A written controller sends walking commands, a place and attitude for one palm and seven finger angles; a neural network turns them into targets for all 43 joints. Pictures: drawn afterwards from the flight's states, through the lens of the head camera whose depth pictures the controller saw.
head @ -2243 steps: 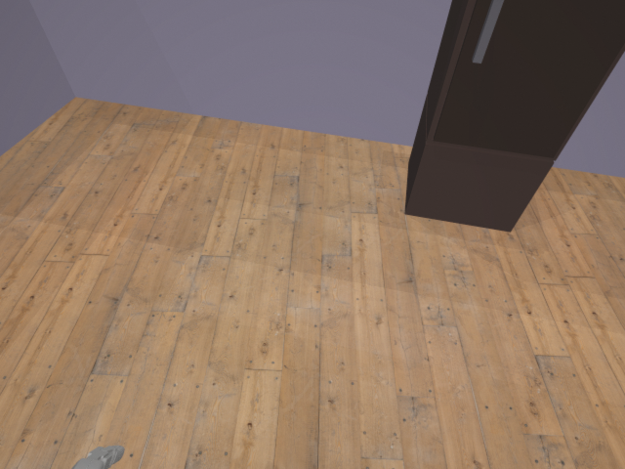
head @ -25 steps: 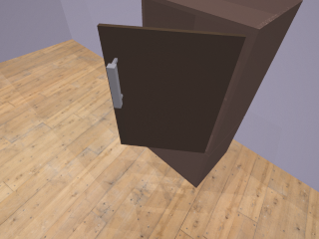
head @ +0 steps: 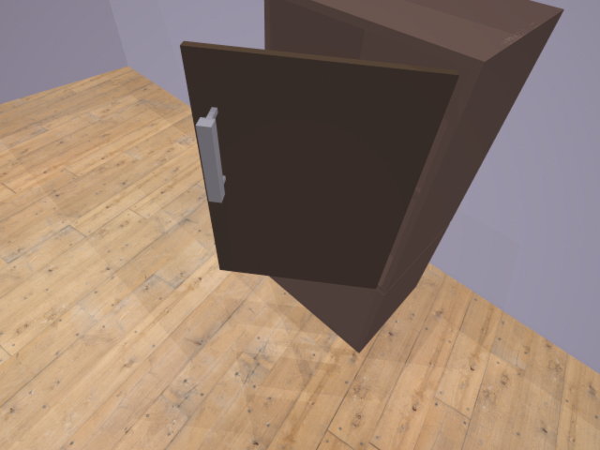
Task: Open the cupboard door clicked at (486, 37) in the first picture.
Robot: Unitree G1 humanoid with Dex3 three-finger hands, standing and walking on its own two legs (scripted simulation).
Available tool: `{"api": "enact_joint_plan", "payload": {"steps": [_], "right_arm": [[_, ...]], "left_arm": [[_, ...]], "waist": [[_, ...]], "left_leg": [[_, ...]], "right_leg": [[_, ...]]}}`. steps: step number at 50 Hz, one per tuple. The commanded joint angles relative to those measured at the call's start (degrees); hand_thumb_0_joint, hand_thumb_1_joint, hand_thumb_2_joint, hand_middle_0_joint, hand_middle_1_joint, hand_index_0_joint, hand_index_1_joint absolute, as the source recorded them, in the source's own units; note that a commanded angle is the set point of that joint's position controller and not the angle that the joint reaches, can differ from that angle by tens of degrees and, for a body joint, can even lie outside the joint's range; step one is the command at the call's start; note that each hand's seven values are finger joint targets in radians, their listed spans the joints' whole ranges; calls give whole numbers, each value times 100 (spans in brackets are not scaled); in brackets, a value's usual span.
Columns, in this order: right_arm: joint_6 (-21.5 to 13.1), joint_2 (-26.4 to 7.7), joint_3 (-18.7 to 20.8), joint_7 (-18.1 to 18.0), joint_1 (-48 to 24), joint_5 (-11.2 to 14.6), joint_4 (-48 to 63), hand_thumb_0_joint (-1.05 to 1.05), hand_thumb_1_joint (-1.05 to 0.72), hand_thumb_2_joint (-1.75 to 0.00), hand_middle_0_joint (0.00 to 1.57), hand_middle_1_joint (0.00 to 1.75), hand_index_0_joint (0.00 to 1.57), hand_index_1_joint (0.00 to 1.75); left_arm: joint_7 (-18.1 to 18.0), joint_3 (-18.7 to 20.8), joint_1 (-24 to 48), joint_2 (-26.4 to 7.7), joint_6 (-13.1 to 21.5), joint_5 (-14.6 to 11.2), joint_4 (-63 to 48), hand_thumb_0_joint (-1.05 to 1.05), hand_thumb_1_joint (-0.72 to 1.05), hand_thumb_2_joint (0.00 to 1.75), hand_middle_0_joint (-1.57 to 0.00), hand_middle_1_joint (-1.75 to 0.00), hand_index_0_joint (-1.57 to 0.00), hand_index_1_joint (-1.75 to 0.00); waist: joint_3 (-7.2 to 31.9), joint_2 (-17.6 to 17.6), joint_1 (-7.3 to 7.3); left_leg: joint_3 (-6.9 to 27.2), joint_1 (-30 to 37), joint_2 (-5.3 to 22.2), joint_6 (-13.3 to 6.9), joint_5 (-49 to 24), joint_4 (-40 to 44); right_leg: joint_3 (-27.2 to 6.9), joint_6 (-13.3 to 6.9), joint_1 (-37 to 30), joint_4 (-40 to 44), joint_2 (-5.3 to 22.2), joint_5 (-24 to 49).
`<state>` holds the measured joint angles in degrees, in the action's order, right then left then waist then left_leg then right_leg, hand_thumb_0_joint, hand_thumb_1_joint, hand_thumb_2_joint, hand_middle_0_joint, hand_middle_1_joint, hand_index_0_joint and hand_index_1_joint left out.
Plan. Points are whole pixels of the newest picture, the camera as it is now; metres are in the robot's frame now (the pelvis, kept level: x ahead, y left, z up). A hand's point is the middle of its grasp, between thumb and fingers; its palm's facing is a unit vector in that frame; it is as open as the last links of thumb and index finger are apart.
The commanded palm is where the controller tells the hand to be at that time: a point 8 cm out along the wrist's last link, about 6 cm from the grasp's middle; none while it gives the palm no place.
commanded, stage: look again from close up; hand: left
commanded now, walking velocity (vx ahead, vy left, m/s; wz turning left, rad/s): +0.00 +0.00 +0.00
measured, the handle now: (215, 156) +0.59 +0.20 +0.06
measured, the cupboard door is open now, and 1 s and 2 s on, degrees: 37 37 37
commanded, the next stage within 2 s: shuffle to correct the standing spot in 0.58 s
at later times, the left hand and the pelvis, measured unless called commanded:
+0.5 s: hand out of the picture -0.02 +0.16 -0.18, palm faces +0.01 -0.99 -0.14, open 7.4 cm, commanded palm none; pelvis +0.00 +0.00 +0.00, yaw +0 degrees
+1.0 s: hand out of the picture -0.04 +0.17 -0.19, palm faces +0.03 -0.99 -0.15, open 7.4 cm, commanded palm none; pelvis +0.01 +0.02 -0.01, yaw +0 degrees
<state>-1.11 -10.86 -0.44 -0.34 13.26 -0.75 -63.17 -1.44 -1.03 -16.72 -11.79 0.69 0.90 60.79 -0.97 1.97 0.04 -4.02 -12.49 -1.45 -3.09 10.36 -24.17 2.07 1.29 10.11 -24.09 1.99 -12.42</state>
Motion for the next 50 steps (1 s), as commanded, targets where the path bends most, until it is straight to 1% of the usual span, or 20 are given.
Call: {"api": "enact_joint_plan", "payload": {"steps": [1, 2, 5, 9, 13, 15, 17, 21, 34, 36, 38, 41, 43, 44, 45, 46, 47, 48, 49, 50], "right_arm": [[-91, -719, 136, -47, 100, 31, 207, 0, -90, -90, 20, 30, 20, 30], [-86, -669, 130, -51, 121, 39, 193, 0, -90, -90, 20, 30, 20, 30], [-84, -638, 127, -54, 159, 38, 150, 0, -90, -90, 20, 30, 20, 30], [-75, -551, 124, -61, 246, 42, 100, 0, -90, -90, 20, 30, 20, 30], [-85, -471, 121, -74, 320, 49, 61, 0, -90, -90, 20, 30, 20, 30], [-75, -439, 120, -78, 358, 49, 31, 0, -90, -90, 20, 30, 20, 30], [-65, -407, 126, -80, 375, 53, 16, 0, -90, -90, 20, 30, 20, 30], [-57, -389, 133, -84, 448, 41, 14, 0, -90, -90, 20, 30, 20, 30], [-60, -272, 156, -101, 625, 46, 12, 0, -90, -90, 20, 30, 20, 30], [-33, -271, 157, -92, 715, 24, -39, 0, -90, -90, 20, 30, 20, 30], [19, -309, 190, -78, 745, 7, -11, 0, -90, -90, 20, 30, 20, 30], [61, -284, 207, -56, 732, -22, 97, 0, -90, -90, 20, 30, 20, 30], [51, -176, 197, -48, 763, -27, 178, 0, -90, -90, 20, 30, 20, 30], [26, -127, 185, -45, 795, -30, 202, 0, -90, -90, 20, 30, 20, 30], [-2, -61, 159, -49, 845, -30, 212, 0, -90, -90, 20, 30, 20, 30], [52, -370, 113, 15, 133, -101, 547, 0, -90, -90, 20, 30, 20, 30], [36, -224, 77, 22, 487, -98, 761, 0, -90, -90, 20, 30, 20, 30], [-76, -41, 69, 30, 917, -99, 641, 0, -90, -90, 20, 30, 20, 30], [-111, -261, 62, -10, 993, -59, 587, 0, -90, -90, 20, 30, 20, 30], [-125, -390, 81, -44, 947, -18, 629, 0, -90, -90, 20, 30, 20, 30]], "left_arm": [[-63, 113, -333, -550, 88, 6, -133, 0, 90, 90, -20, -30, -20, -30], [-71, 111, -349, -544, 84, 14, -123, 0, 90, 90, -20, -30, -20, -30], [-75, 104, -430, -470, 78, 7, -70, 0, 90, 90, -20, -30, -20, -30], [-90, 90, -514, -383, 71, 9, -38, 0, 90, 90, -20, -30, -20, -30], [-102, 91, -601, -311, 76, 11, 0, 0, 90, 90, -20, -30, -20, -30], [-106, 86, -616, -269, 75, 10, 22, 0, 90, 90, -20, -30, -20, -30], [-110, 83, -664, -245, 63, 19, 29, 0, 90, 90, -20, -30, -20, -30], [-109, 92, -725, -178, 53, 21, 56, 0, 90, 90, -20, -30, -20, -30], [-116, 105, -891, -30, 60, 30, 70, 0, 90, 90, -20, -30, -20, -30], [-106, 119, -947, 3, 60, 44, 113, 0, 90, 90, -20, -30, -20, -30], [-87, 168, -1004, -12, 27, 80, 74, 0, 90, 90, -20, -30, -20, -30], [-48, 242, -1137, -61, 12, 89, 30, 0, 90, 90, -20, -30, -20, -30], [-41, 300, -1212, -123, 24, 70, 1, 0, 90, 90, -20, -30, -20, -30], [-41, 326, -1229, -170, 42, 53, -13, 0, 90, 90, -20, -30, -20, -30], [-49, 336, -1183, -181, 51, 30, -19, 0, 90, 90, -20, -30, -20, -30], [-246, 216, -1180, -357, 178, 134, 208, 0, 90, 90, -20, -30, -20, -30], [-237, 251, -864, -471, 217, 150, -35, 0, 90, 90, -20, -30, -20, -30], [-240, 223, -696, -335, 226, 130, -116, 0, 90, 90, -20, -30, -20, -30], [-230, 181, -755, -171, 209, 75, -71, 0, 90, 90, -20, -30, -20, -30], [-219, 162, -834, -92, 166, 71, -17, 0, 90, 90, -20, -30, -20, -30]], "waist": [[-133, -197, -20], [-214, -134, -33], [-143, -265, -30], [-179, -179, -30], [-181, -161, -33], [-247, -118, -19], [-390, -212, -35], [-362, -263, -21], [-395, -217, -29], [-375, -212, -33], [-564, -229, -67], [-776, -101, -127], [-847, 220, -136], [-726, 314, -120], [-664, 388, -73], [-1160, -194, -141], [-1026, -478, 204], [-437, -533, 266], [-77, -534, 156], [84, -655, 83]], "left_leg": [[821, -74, 724, 154, 222, 706], [808, -115, 730, 143, 161, 699], [828, -86, 737, 151, 295, 768], [853, -108, 733, 151, 316, 793], [799, -48, 732, 144, 73, 734], [801, -58, 731, 151, 162, 757], [808, -122, 742, 147, 342, 824], [872, -195, 744, 155, 657, 940], [895, -245, 747, 134, 758, 959], [890, -306, 711, 129, 1281, 970], [928, -531, 689, 70, 1960, 953], [840, -853, 550, 26, 2265, 634], [614, -927, 371, 41, 1877, 162], [441, -891, 271, 75, 1566, -121], [347, -775, 238, 103, 1213, -232], [347, -546, 195, 302, 1201, -1048], [452, -472, 312, 302, 1039, -934], [603, -305, 503, 241, 413, -477], [1011, -298, 767, 86, 97, -276], [1357, -418, 961, -36, -115, 67]], "right_leg": [[-505, -265, 103, 459, 470, 137], [-490, -262, 93, 470, 464, 184], [-487, -257, 79, 461, 463, 137], [-485, -248, 72, 457, 449, 156], [-463, -240, 59, 461, 458, 291], [-473, -240, 109, 480, 452, 220], [-454, -237, 168, 497, 438, 155], [-441, -238, 159, 458, 413, 57], [-432, -246, 202, 430, 391, 88], [-388, -265, 177, 407, 365, -336], [-376, -311, 336, 340, 329, -1071], [-655, -421, 532, 461, 411, -1835], [-978, -574, 575, 643, 616, -2047], [-1153, -673, 495, 710, 759, -2040], [-1189, -724, 515, 703, 840, -1861], [-1349, -643, 1454, 735, 819, -1298], [-1071, -678, 1475, 722, 947, -1052], [-630, -607, 975, -89, 651, -740], [-300, -454, 674, -418, 308, -807], [-76, -365, 423, -679, 131, -784]]}}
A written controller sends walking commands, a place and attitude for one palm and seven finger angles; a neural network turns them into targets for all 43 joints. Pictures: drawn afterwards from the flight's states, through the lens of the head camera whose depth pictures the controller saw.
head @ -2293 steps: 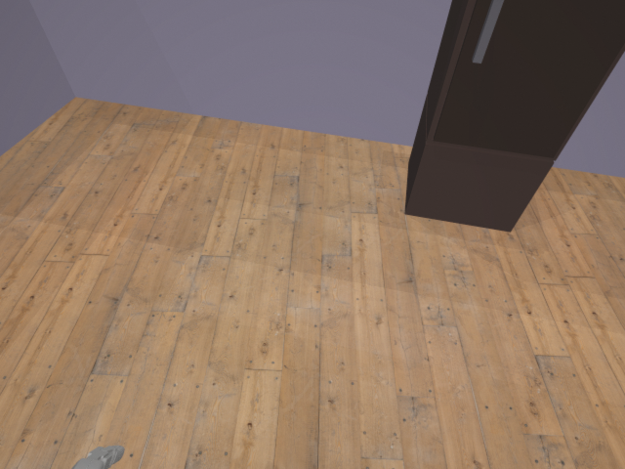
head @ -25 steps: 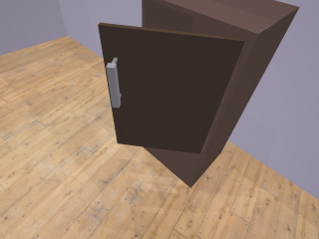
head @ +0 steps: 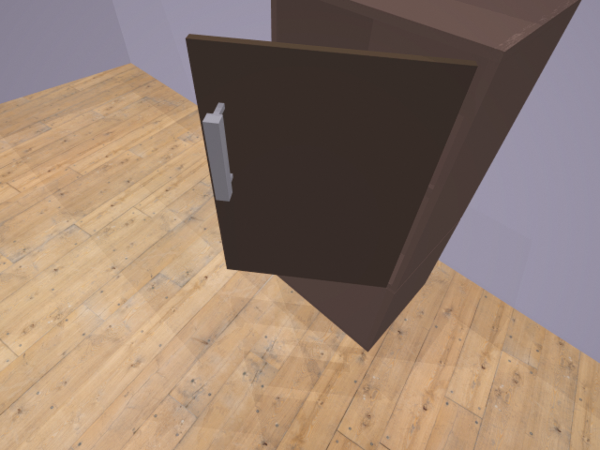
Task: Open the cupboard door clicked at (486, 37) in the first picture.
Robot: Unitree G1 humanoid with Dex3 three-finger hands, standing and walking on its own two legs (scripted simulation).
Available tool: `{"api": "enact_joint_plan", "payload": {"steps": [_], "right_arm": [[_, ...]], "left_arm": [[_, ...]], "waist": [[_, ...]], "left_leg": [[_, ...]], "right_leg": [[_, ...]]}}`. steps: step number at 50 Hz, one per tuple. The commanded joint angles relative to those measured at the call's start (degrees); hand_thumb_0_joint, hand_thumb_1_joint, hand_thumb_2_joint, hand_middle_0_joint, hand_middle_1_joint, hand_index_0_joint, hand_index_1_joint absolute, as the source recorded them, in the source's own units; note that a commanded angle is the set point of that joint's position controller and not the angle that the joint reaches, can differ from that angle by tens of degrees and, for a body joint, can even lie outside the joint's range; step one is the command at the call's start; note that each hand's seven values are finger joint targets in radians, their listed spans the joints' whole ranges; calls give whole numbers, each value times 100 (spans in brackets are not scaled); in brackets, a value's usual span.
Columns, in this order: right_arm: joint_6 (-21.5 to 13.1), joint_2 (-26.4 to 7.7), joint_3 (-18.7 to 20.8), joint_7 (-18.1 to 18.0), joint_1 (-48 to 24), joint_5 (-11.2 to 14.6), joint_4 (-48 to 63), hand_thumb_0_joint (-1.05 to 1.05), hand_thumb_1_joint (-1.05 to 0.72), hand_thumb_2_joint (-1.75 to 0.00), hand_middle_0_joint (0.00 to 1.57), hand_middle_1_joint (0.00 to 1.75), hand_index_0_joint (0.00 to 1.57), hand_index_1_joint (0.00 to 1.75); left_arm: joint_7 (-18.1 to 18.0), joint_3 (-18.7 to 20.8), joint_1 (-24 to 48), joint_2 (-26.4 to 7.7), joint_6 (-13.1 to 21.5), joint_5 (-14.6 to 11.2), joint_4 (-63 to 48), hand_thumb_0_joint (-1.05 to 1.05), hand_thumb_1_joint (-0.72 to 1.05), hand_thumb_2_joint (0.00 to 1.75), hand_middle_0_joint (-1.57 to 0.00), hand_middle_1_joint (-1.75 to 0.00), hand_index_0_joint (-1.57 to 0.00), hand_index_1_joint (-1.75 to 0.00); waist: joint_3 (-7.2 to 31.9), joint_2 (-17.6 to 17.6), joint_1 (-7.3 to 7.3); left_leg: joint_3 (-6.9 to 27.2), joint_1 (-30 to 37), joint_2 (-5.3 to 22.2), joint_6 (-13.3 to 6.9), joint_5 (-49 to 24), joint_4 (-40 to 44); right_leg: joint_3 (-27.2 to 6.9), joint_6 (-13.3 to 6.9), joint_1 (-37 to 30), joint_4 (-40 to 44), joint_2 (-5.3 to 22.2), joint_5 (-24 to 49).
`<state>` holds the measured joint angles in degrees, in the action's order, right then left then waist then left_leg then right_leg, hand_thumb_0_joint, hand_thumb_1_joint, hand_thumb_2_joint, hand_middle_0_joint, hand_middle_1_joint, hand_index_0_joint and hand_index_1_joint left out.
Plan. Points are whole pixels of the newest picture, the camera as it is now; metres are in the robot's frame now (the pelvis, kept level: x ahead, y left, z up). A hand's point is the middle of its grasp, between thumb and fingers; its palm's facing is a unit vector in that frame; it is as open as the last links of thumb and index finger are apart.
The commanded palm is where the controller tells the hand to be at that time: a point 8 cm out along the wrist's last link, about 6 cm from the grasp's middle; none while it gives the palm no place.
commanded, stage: come to a stop and stand still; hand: left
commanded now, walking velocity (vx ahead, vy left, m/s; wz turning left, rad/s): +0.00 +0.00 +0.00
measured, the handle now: (222, 153) +0.58 +0.18 +0.07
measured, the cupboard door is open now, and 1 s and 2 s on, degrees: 37 37 37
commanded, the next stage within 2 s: look again from close up in 0.80 s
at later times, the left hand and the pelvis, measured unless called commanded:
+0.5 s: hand out of the picture +0.05 +0.18 -0.17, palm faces +0.00 -0.98 -0.18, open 7.4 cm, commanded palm none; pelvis +0.01 +0.01 +0.01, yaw -1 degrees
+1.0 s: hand out of the picture -0.02 +0.17 -0.17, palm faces +0.00 -0.99 -0.15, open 7.4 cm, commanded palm none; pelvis +0.00 +0.00 +0.01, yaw -1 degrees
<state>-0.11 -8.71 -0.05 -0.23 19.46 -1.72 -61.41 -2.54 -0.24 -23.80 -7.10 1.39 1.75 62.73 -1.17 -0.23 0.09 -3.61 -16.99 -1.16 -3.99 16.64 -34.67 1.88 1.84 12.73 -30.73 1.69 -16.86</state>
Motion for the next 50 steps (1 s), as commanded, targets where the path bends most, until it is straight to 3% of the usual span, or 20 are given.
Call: {"api": "enact_joint_plan", "payload": {"steps": [1, 2, 4, 9, 12, 23, 26, 37, 46, 50], "right_arm": [[-226, -698, 58, -95, 202, 89, 483, 0, -90, -90, 20, 30, 20, 30], [-224, -683, 48, -122, 119, 92, 514, 0, -90, -90, 20, 30, 20, 30], [-240, -633, 29, -149, 29, 100, 529, 0, -90, -90, 20, 30, 20, 30], [-272, -643, 40, -158, 55, 113, 359, 0, -90, -90, 20, 30, 20, 30], [-273, -697, 50, -161, -21, 112, 321, 0, -90, -90, 20, 30, 20, 30], [-219, -813, 83, -129, -385, 110, 307, 0, -90, -90, 20, 30, 20, 30], [-206, -843, 94, -111, -431, 107, 284, 0, -90, -90, 20, 30, 20, 30], [-196, -768, 88, -110, -369, 141, 104, 0, -90, -90, 20, 30, 20, 30], [-174, -711, 89, -109, -289, 143, -49, 0, -90, -90, 20, 30, 20, 30], [-172, -661, 93, -110, -246, 147, -89, 0, -90, -90, 20, 30, 20, 30]], "left_arm": [[-95, 54, -230, -457, 74, -24, -164, 0, 90, 90, -20, -30, -20, -30], [-78, 37, -196, -446, 52, -10, -163, 0, 90, 90, -20, -30, -20, -30], [-61, 15, -241, -429, 46, -40, -113, 0, 90, 90, -20, -30, -20, -30], [-62, 30, -76, -565, 38, -73, -167, 0, 90, 90, -20, -30, -20, -30], [-61, 52, 40, -645, 0, -62, -255, 0, 90, 90, -20, -30, -20, -30], [-18, 70, 348, -839, -75, -55, -458, 0, 90, 90, -20, -30, -20, -30], [1, 67, 371, -852, -89, -53, -468, 0, 90, 90, -20, -30, -20, -30], [-4, 43, 246, -821, -56, -55, -356, 0, 90, 90, -20, -30, -20, -30], [-3, 22, 71, -701, -62, -59, -210, 0, 90, 90, -20, -30, -20, -30], [-6, 7, 6, -654, -45, -63, -161, 0, 90, 90, -20, -30, -20, -30]], "waist": [[76, -524, -23], [-117, -586, -68], [-247, -296, -106], [-45, 251, -35], [-17, -48, -35], [-180, 29, -44], [-180, -140, -48], [-145, 105, -47], [-290, -30, -50], [-266, 68, -41]], "left_leg": [[1487, -71, 1036, -36, -740, 1348], [1475, -285, 1018, -86, -936, 1428], [1269, -207, 882, -36, -1146, 1338], [897, 314, 691, 100, -1958, 1102], [861, 415, 699, 119, -2165, 1178], [805, 359, 682, 132, -1257, 1467], [871, 339, 710, 148, -767, 1661], [793, 473, 709, 140, -851, 1662], [882, 325, 723, 159, -176, 1927], [847, 387, 703, 156, -230, 1886]], "right_leg": [[17, -383, 29, -90, 78, -315], [47, -386, -55, -116, 71, -200], [-88, -400, -57, 108, 164, 173], [-294, -341, -167, 324, 355, 973], [-250, -304, -217, 348, 362, 995], [-376, -267, -251, 662, 408, 879], [-365, -255, -223, 713, 403, 709], [-396, -246, -290, 909, 446, 871], [-377, -252, -248, 970, 447, 640], [-408, -263, -205, 1001, 457, 666]]}}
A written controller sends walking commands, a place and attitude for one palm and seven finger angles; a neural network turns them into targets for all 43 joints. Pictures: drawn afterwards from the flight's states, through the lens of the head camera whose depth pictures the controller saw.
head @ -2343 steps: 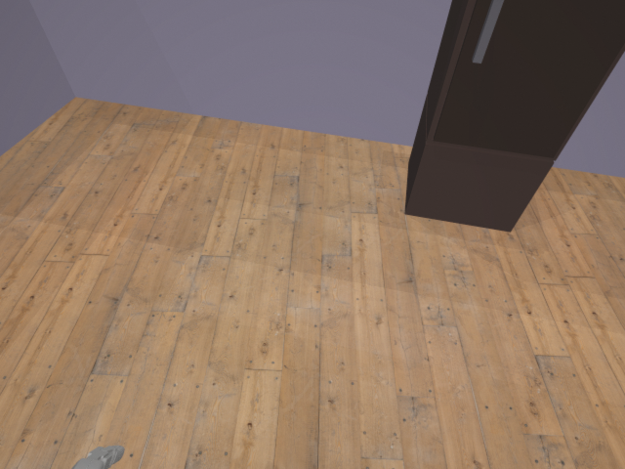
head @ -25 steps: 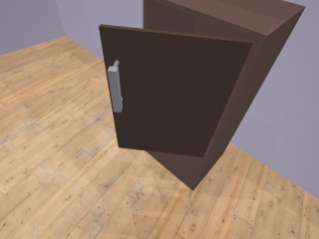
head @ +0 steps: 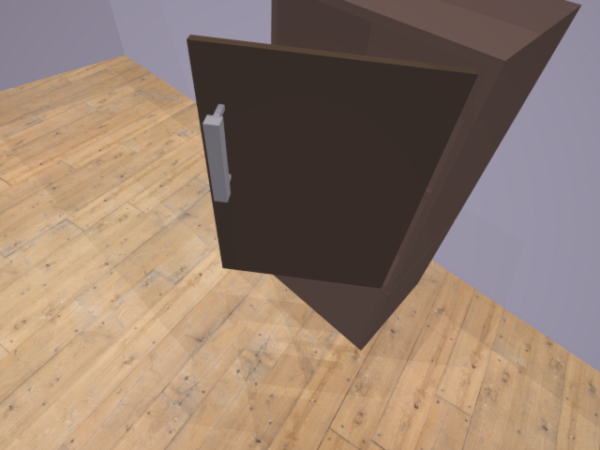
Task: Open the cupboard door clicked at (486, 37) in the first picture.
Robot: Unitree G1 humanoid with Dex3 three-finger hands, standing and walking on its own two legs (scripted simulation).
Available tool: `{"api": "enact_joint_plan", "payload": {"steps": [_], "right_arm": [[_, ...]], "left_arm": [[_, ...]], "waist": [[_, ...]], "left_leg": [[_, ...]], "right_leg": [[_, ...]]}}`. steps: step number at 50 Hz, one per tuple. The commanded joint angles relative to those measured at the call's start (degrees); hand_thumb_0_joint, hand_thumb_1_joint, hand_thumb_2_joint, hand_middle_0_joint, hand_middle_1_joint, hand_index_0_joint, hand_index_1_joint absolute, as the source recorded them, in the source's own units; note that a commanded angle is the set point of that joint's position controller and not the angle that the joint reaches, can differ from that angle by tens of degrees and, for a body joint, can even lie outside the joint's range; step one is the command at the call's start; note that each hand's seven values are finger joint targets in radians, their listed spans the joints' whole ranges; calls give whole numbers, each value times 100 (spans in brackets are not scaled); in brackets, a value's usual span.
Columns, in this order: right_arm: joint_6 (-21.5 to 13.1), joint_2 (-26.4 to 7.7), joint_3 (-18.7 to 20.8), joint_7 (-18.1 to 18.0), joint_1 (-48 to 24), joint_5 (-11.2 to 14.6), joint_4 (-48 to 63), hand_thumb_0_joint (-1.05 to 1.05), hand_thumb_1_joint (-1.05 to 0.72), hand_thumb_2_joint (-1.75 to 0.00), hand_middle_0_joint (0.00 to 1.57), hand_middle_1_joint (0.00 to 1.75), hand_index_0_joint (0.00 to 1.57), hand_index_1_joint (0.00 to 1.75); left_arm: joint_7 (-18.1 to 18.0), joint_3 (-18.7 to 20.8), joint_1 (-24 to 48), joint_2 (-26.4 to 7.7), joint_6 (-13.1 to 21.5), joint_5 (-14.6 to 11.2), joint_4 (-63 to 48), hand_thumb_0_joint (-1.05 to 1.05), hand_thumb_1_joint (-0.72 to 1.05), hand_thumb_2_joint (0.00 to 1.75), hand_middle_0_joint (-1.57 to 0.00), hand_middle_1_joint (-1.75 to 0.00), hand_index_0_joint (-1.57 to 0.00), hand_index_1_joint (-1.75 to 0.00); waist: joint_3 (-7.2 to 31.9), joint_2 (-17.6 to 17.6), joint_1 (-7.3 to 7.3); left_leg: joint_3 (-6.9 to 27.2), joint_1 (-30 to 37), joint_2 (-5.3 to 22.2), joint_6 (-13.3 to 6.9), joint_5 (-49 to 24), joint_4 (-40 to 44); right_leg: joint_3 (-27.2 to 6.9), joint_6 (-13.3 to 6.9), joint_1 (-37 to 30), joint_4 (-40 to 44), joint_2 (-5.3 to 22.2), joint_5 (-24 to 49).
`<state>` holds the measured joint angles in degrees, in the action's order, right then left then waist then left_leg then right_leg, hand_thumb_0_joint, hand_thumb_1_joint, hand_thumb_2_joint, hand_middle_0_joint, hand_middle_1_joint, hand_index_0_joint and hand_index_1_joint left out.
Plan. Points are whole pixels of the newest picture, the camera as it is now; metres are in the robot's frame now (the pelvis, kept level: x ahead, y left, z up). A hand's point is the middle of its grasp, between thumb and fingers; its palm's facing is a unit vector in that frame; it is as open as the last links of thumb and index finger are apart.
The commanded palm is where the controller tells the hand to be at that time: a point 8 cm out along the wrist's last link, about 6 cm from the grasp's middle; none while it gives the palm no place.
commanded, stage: look again from close up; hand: left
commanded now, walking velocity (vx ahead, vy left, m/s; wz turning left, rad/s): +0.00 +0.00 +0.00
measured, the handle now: (221, 154) +0.57 +0.18 +0.06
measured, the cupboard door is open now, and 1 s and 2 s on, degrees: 37 37 37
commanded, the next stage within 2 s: raise the hand with hooked fingers in 0.38 s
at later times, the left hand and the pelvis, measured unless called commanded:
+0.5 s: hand out of the picture -0.02 +0.15 -0.18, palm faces +0.00 -0.99 -0.15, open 7.4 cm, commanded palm +0.09 +0.20 -0.07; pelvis +0.00 +0.00 +0.00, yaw +0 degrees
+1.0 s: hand (165, 432) +0.15 +0.17 -0.04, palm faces +0.11 -0.99 -0.05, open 9.1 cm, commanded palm +0.14 +0.23 -0.02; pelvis -0.01 -0.05 -0.08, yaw +3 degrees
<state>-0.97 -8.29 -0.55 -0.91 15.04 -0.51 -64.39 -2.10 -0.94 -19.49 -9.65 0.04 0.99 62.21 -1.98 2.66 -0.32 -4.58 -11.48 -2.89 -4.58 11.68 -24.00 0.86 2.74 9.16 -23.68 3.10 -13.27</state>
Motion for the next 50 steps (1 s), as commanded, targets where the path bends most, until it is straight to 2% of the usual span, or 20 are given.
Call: {"api": "enact_joint_plan", "payload": {"steps": [1, 22, 23, 24, 25, 26, 27, 28, 29, 30, 31, 33, 34, 36, 38, 41, 43, 46, 47, 50], "right_arm": [[-88, -694, 145, -44, 215, 24, 205, 0, -90, -90, 20, 30, 20, 30], [-90, -576, 144, -57, 348, 24, 131, 0, -90, -90, 20, 30, 20, 30], [-97, -566, 147, -56, 349, 21, 135, 0, -90, -90, 20, 30, 20, 30], [-120, -821, 102, -21, -72, 43, 552, 0, -90, -90, 20, 30, 20, 30], [-931, -1693, 255, -236, 275, 282, 2727, 0, -90, -90, 20, 30, 20, 30], [-1538, -1196, 6, -383, -251, 331, 2368, 0, -90, -90, 20, 30, 20, 30], [-1722, -873, 102, -331, -237, 379, 2289, 0, -90, -90, 20, 30, 20, 30], [-1802, -991, 139, -317, -66, 458, 2234, 0, -90, -90, 20, 30, 20, 30], [-1910, -1215, 201, -334, -242, 459, 2552, 0, -90, -90, 20, 30, 20, 30], [-1959, -1385, 231, -320, -274, 356, 2652, 0, -90, -90, 20, 30, 20, 30], [-1958, -1415, 245, -279, -280, 240, 2802, 0, -90, -90, 20, 30, 20, 30], [-1888, -1418, 390, -143, -398, 175, 3037, 0, -90, -90, 20, 30, 20, 30], [-1872, -1391, 471, -85, -512, 154, 3224, 0, -90, -90, 20, 30, 20, 30], [-1792, -1427, 581, 66, -721, 147, 3597, 0, -90, -90, 20, 30, 20, 30], [-1686, -1486, 634, 194, -820, 215, 4038, 0, -90, -90, 20, 30, 20, 30], [-1491, -1344, 599, 65, -994, 327, 4545, 0, -90, -90, 20, 30, 20, 30], [-1371, -1282, 580, -44, -794, 308, 4633, 0, -90, -90, 20, 30, 20, 30], [-1350, -1148, 539, -154, -469, 239, 4452, 0, -90, -90, 20, 30, 20, 30], [-1367, -1191, 490, -178, -360, 189, 4369, 0, -90, -90, 20, 30, 20, 30], [-1480, -1259, 428, -260, -333, 232, 4071, 0, -90, -90, 20, 30, 20, 30]], "left_arm": [[-51, 75, -432, -394, 93, 12, -102, 0, 90, 90, -20, -30, -20, -30], [-54, 89, -469, -290, 103, 16, -92, 0, 90, 90, -20, -30, -20, -30], [-56, 91, -461, -286, 107, 17, -97, 0, 90, 90, -20, -30, -20, -30], [-238, 42, -475, -473, 183, 111, 83, 0, 90, 90, -20, -30, -20, -30], [-271, 735, 3534, -1730, 1334, -1118, -9232, 0, 88, 89, -20, -32, -20, -32], [-562, 655, 1351, -1352, 1013, -718, -7974, 0, 85, 88, -20, -33, -20, -33], [-726, 34, -381, -277, 280, -771, -6771, 0, 83, 87, -21, -34, -21, -34], [-658, -552, -512, 609, 196, -1038, -6658, 0, 81, 86, -21, -36, -21, -36], [-559, -452, -227, 388, 483, -1170, -7173, 0, 78, 85, -21, -37, -21, -37], [-497, -154, -195, 3, 739, -1104, -6944, 0, 76, 84, -21, -39, -21, -39], [-366, -2, -257, -46, 1039, -1094, -6624, 0, 74, 83, -21, -40, -21, -40], [163, 190, -781, 142, 1772, -1149, -5432, 0, 69, 81, -22, -43, -22, -43], [550, 383, -1206, 154, 2206, -1269, -5150, 0, 67, 80, -22, -45, -22, -45], [1403, 854, -1593, -251, 3020, -1468, -5077, 0, 62, 78, -22, -48, -22, -48], [2168, 1547, -1563, -1060, 3416, -1516, -5210, 0, 57, 76, -22, -51, -22, -51], [2415, 1945, -1258, -1297, 3035, -1877, -6232, 0, 50, 73, -23, -55, -23, -55], [2283, 2144, -708, -1408, 2910, -2116, -7135, 0, 46, 71, -23, -58, -23, -58], [2054, 1984, -314, -1323, 3138, -2031, -8137, 0, 39, 68, -24, -63, -24, -63], [2106, 1810, 107, -1359, 3224, -2013, -8295, 0, 36, 67, -24, -64, -24, -64], [2431, 1605, 371, -1333, 3295, -2010, -7713, 0, 29, 64, -24, -69, -24, -69]], "waist": [[-175, -291, 4], [-272, -274, -4], [-261, -245, -7], [-397, -686, -72], [2620, -1790, 778], [2497, -2022, 122], [1314, -1484, 219], [500, -1067, 304], [142, -938, 292], [136, -521, 412], [48, 74, 479], [-13, 1402, 292], [145, 1673, 72], [518, 1257, -137], [933, -49, -275], [1613, -291, -398], [1811, -598, -266], [2097, -1044, 20], [1956, -882, 223], [1559, -755, 492]], "left_leg": [[942, -145, 875, 218, 237, 819], [901, -202, 905, 233, 254, 856], [904, -214, 887, 235, 196, 846], [636, -312, 940, 400, -858, -105], [844, 1704, 435, 669, -890, 284], [1038, 1523, 809, 786, -749, 549], [1302, 458, 840, 968, 300, 909], [1148, -87, 666, 743, 979, 739], [1131, -403, 582, 565, 1199, 339], [1087, -776, 498, 494, 1338, -44], [1094, -1088, 419, 456, 1349, -434], [914, -1903, 356, 506, 1507, -1134], [755, -2296, 303, 517, 1401, -1526], [523, -2804, 190, 553, 1196, -2114], [400, -2754, 91, 540, 842, -2457], [266, -2903, 77, 399, 764, -2625], [384, -2788, 139, 364, 591, -2773], [527, -2336, 284, 310, -103, -2979], [629, -2412, 306, 289, -127, -3114], [678, -2692, 351, 271, 244, -3346]], "right_leg": [[-307, -355, 150, 297, 317, 329], [-336, -366, 201, 317, 277, 342], [-357, -372, 187, 312, 286, 381], [-349, -380, 471, 232, 381, 618], [368, -384, 247, -419, -300, 777], [308, -508, 732, -1115, -304, -391], [407, -423, 1388, -1435, -322, -1035], [388, -404, 1497, -1308, -304, -724], [438, -402, 1508, -961, -289, -683], [470, -392, 1610, -737, -294, -778], [497, -386, 1925, -775, -317, -989], [546, -388, 2657, -1189, -348, -1769], [503, -399, 2904, -1475, -362, -1983], [280, -463, 2978, -1872, -305, -1936], [57, -588, 2739, -2196, -244, -1432], [-225, -475, 2486, -2305, -237, -1233], [-389, -424, 2442, -2280, -269, -1054], [-259, -392, 2562, -2507, -356, 149], [-259, -370, 2728, -2603, -394, 310], [-390, -285, 3104, -2432, -365, -43]]}}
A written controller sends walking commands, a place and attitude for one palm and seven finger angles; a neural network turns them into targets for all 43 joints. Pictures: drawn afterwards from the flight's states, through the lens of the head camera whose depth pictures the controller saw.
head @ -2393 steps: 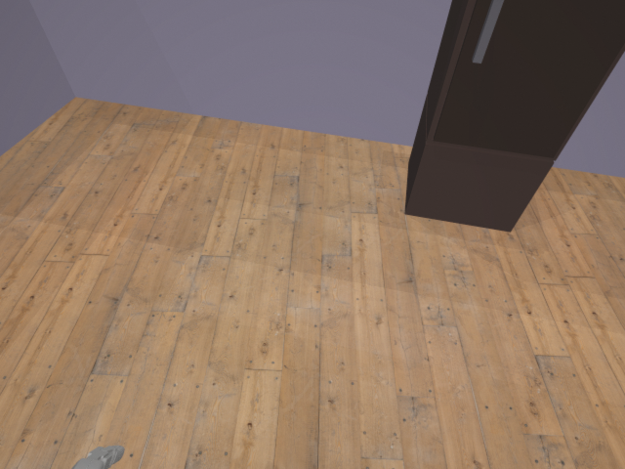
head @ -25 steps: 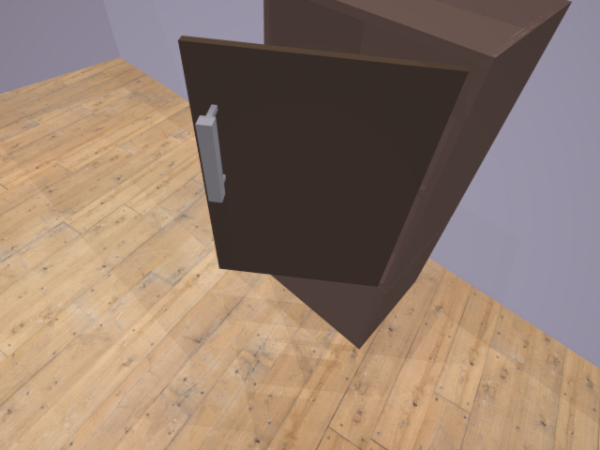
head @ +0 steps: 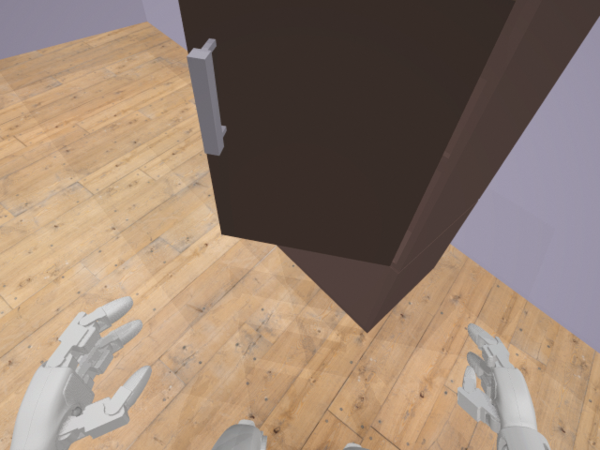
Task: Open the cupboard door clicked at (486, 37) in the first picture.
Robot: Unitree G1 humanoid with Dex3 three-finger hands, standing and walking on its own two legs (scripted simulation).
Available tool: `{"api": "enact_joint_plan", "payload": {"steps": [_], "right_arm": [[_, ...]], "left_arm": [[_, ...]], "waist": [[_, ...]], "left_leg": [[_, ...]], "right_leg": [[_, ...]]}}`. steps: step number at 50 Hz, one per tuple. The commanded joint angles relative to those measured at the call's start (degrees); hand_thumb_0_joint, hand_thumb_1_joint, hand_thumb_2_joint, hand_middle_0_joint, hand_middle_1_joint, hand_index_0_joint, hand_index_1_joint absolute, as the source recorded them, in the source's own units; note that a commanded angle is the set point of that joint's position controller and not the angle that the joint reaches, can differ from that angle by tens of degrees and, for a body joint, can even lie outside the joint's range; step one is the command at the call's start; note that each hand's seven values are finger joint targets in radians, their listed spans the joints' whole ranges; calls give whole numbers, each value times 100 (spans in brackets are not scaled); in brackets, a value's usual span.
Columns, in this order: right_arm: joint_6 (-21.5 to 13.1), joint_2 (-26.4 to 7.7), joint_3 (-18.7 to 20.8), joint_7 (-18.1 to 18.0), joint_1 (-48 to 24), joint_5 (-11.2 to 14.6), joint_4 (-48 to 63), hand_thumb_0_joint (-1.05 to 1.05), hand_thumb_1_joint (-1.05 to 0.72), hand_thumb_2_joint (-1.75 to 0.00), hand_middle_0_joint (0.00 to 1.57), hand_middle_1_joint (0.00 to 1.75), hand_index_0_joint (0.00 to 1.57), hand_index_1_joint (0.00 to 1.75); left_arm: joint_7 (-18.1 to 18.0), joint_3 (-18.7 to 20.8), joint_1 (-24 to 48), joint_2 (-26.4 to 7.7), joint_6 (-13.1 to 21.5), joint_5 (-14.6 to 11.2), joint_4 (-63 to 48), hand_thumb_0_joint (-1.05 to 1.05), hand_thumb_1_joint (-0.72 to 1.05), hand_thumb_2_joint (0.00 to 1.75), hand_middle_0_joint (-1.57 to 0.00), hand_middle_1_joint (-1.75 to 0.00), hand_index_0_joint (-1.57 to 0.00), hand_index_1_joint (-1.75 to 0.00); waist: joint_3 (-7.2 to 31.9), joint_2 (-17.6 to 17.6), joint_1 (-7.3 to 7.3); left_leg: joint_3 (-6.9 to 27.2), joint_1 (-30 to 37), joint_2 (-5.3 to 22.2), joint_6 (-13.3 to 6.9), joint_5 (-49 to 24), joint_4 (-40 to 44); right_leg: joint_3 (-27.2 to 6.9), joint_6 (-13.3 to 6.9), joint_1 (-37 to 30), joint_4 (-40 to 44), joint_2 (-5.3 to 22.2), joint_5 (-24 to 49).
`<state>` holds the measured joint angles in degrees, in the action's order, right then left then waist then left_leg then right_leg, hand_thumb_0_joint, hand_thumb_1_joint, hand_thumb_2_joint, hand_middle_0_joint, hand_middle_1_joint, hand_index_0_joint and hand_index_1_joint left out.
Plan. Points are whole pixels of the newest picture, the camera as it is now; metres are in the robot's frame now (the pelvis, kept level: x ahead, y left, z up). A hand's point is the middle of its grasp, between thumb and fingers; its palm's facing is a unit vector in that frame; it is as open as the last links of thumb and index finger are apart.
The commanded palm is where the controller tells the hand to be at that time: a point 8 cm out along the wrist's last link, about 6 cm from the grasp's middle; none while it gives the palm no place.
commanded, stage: raise the hand with hooked fingers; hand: left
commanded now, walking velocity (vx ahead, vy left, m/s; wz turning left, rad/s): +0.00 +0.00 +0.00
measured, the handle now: (212, 99) +0.59 +0.21 +0.14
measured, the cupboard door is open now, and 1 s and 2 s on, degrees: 37 37 37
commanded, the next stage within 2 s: move the hooked fingers beside the handle in 1.58 s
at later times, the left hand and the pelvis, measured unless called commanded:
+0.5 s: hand (97, 312) +0.24 +0.25 +0.09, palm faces -0.08 -1.00 -0.05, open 12.2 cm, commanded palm +0.22 +0.31 +0.10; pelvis +0.01 +0.02 +0.03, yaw -1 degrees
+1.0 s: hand (39, 239) +0.29 +0.31 +0.15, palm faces -0.04 -1.00 -0.06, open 13.9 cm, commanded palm +0.26 +0.36 +0.15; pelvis +0.01 +0.05 +0.05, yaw +0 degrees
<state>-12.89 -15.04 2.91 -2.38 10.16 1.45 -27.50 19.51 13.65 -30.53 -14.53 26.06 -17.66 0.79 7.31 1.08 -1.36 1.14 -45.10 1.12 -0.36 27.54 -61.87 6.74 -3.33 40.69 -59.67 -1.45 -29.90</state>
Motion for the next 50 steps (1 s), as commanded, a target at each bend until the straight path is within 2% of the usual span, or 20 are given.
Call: {"api": "enact_joint_plan", "payload": {"steps": [1, 2, 3, 4, 6, 9, 12, 14, 16, 17, 24, 27, 30, 32, 34, 37, 40, 42, 46, 50], "right_arm": [[-324, -640, 67, -142, 162, 65, 319, 0, -90, -90, 20, 30, 20, 30], [-344, -686, 28, -182, 142, 96, 302, 0, -90, -90, 20, 30, 20, 30], [-366, -716, 31, -201, 162, 128, 307, 0, -90, -90, 20, 30, 20, 30], [-372, -737, 36, -214, 150, 151, 325, 0, -90, -90, 20, 30, 20, 30], [-359, -713, 18, -233, 62, 178, 400, 0, -90, -90, 20, 30, 20, 30], [-341, -639, -19, -227, 7, 163, 428, 0, -90, -90, 20, 30, 20, 30], [-368, -611, -37, -192, -18, 129, 449, 0, -90, -90, 20, 30, 20, 30], [-390, -633, -17, -177, 55, 141, 421, 0, -90, -90, 20, 30, 20, 30], [-417, -683, -6, -172, 124, 158, 410, 0, -90, -90, 20, 30, 20, 30], [-437, -719, -8, -171, 116, 151, 440, 0, -90, -90, 20, 30, 20, 30], [-510, -831, -63, -241, 250, 186, 446, 0, -90, -90, 20, 30, 20, 30], [-533, -871, -79, -261, 272, 183, 422, 0, -90, -90, 20, 30, 20, 30], [-506, -855, -104, -256, 259, 204, 425, 0, -90, -90, 20, 30, 20, 30], [-474, -890, -140, -273, 254, 197, 432, 0, -90, -90, 20, 30, 20, 30], [-431, -889, -156, -300, 235, 224, 436, 0, -90, -90, 20, 30, 20, 30], [-406, -896, -206, -335, 214, 217, 459, 0, -90, -90, 20, 30, 20, 30], [-398, -880, -228, -345, 204, 209, 468, 0, -90, -90, 20, 30, 20, 30], [-378, -900, -254, -350, 198, 196, 435, 0, -90, -90, 20, 30, 20, 30], [-341, -902, -277, -379, 184, 214, 412, 0, -90, -90, 20, 30, 20, 30], [-302, -930, -287, -398, 208, 228, 384, 0, -90, -90, 20, 30, 20, 30]], "left_arm": [[427, 209, 1514, -943, 620, -162, -1286, 0, 27, 63, -25, -70, -25, -70], [619, 260, 1586, -1016, 461, -270, -1007, 0, 25, 62, -25, -72, -25, -72], [770, 386, 1600, -1163, 307, -293, -947, 0, 22, 61, -25, -74, -25, -74], [871, 627, 1453, -1345, 122, -339, -860, 0, 20, 60, -25, -75, -25, -75], [954, 900, 1260, -1462, -260, -469, -742, 0, 15, 58, -25, -78, -25, -78], [903, 1236, 1227, -1528, -514, -658, -701, 0, 8, 55, -26, -82, -26, -82], [745, 1261, 1252, -1438, -549, -691, -586, 0, 1, 52, -26, -87, -26, -87], [704, 1220, 1206, -1375, -482, -654, -445, 0, -3, 50, -27, -90, -27, -90], [700, 1101, 1254, -1320, -453, -600, -351, 0, -8, 48, -27, -93, -27, -93], [731, 1117, 1402, -1394, -449, -619, -408, 0, -10, 47, -27, -94, -27, -94], [646, 1150, 2143, -1693, -448, -574, -665, 0, -27, 40, -28, -105, -28, -105], [570, 1248, 2392, -1909, -516, -513, -763, 0, -34, 37, -29, -110, -29, -110], [571, 1152, 2503, -1835, -710, -478, -675, 0, -41, 34, -29, -114, -29, -114], [605, 1196, 2746, -1931, -902, -472, -474, 0, -45, 32, -30, -117, -30, -117], [659, 1157, 3031, -1947, -1070, -435, -347, 0, -50, 30, -30, -120, -30, -120], [716, 1199, 3478, -2093, -1258, -399, -214, 0, -50, 30, -30, -120, -30, -120], [781, 1336, 3724, -2225, -1359, -404, -119, 0, -50, 30, -30, -120, -30, -120], [854, 1450, 3911, -2402, -1433, -409, 52, 0, -50, 30, -30, -120, -30, -120], [993, 1481, 4358, -2474, -1525, -422, 327, 0, -50, 30, -30, -120, -30, -120], [1129, 1515, 4809, -2647, -1636, -400, 576, 0, -50, 30, -30, -120, -30, -120]], "waist": [[607, -500, 597], [527, -483, 548], [770, -468, 503], [1048, -455, 373], [1308, -263, 208], [1423, -113, 49], [1113, -67, -28], [1011, 110, 30], [857, 46, 89], [845, -115, 37], [786, -531, 106], [876, -726, 68], [825, -910, 92], [597, -808, 77], [536, -805, 132], [490, -816, 111], [716, -770, 99], [646, -843, 62], [686, -714, 114], [682, -797, 127]], "left_leg": [[103, 541, -55, -157, -1197, 431], [126, 471, -64, -167, -1207, 396], [96, 531, -67, -180, -1243, 446], [87, 597, -79, -184, -1356, 528], [80, 701, -98, -188, -1558, 702], [118, 849, -106, -163, -1848, 900], [135, 948, -111, -132, -1925, 1146], [114, 967, -114, -126, -1793, 1260], [86, 1092, -112, -138, -1708, 1380], [79, 1160, -127, -140, -1770, 1403], [172, 1739, -68, -137, -1439, 1863], [257, 2018, -37, -112, -1586, 1998], [320, 2279, 2, -69, -1695, 2156], [386, 2238, 5, -53, -1646, 2265], [425, 2340, 31, -31, -1483, 2378], [518, 2476, 32, -10, -1448, 2516], [572, 2736, 53, 21, -1701, 2582], [510, 2737, 17, 16, -1781, 2567], [552, 2862, 31, 17, -1802, 2656], [530, 2965, 19, 7, -1811, 2719]], "right_leg": [[-1049, 336, -82, 1269, 105, 1363], [-1149, 344, -151, 1328, 99, 1344], [-1207, 385, -355, 1418, 157, 1381], [-1245, 400, -636, 1486, 196, 1475], [-1239, 471, -1091, 1590, 259, 1760], [-1203, 567, -1483, 1620, 317, 2408], [-964, 471, -1383, 1603, 219, 2435], [-917, 488, -1282, 1687, 234, 2224], [-799, 439, -1098, 1733, 197, 1972], [-787, 383, -1123, 1712, 164, 1952], [-426, 215, -908, 1792, 24, 1256], [-343, 156, -1040, 1783, 1, 1390], [-265, 166, -1002, 1849, -2, 1501], [-238, 136, -1052, 1915, -31, 1499], [-216, 162, -1010, 1987, -25, 1399], [-215, 124, -1111, 2066, -34, 1413], [-200, 139, -1204, 2115, -21, 1562], [-233, 107, -1297, 2187, -33, 1644], [-221, 131, -1307, 2270, -11, 1664], [-247, 125, -1352, 2378, -16, 1674]]}}
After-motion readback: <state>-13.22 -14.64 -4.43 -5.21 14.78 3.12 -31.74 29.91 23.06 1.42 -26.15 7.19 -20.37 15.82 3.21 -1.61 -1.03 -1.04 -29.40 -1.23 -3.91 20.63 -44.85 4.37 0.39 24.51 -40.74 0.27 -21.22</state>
